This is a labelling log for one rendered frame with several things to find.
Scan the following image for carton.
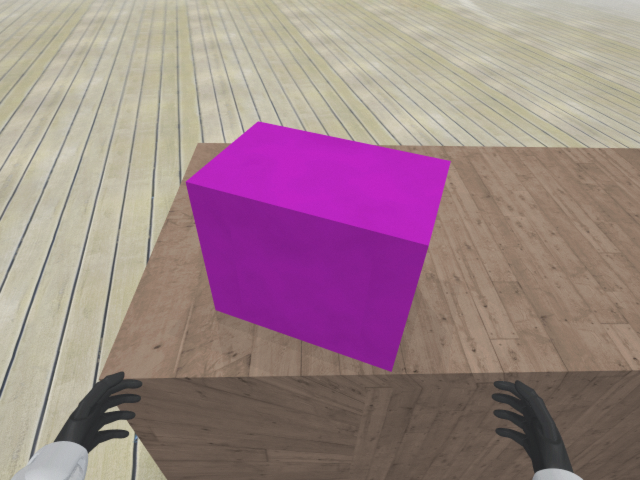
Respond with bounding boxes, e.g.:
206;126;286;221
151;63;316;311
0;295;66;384
186;121;451;372

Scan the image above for pedestal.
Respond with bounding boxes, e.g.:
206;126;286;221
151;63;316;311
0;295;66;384
99;143;640;480

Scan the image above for robot left hand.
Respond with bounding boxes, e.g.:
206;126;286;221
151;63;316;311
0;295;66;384
54;371;142;454

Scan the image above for robot right hand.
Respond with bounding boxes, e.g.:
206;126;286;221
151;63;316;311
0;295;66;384
492;380;574;473

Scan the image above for left robot forearm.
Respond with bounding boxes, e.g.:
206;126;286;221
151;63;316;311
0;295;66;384
11;441;88;480

